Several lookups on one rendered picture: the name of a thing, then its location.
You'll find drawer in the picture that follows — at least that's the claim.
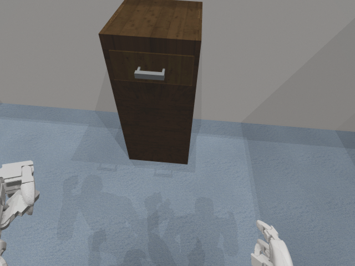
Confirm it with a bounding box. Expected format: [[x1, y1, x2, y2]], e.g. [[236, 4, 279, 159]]
[[108, 50, 194, 85]]

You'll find robot left hand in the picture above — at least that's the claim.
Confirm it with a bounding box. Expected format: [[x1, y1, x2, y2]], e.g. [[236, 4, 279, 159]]
[[0, 160, 39, 238]]

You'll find robot right hand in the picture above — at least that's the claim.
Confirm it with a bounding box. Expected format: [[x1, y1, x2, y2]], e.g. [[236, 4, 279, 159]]
[[251, 220, 293, 266]]

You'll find handle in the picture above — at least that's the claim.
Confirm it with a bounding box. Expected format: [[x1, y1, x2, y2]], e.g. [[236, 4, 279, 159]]
[[134, 67, 165, 80]]

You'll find cabinet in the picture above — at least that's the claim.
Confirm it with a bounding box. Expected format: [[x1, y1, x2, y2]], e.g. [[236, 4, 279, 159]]
[[99, 0, 202, 164]]

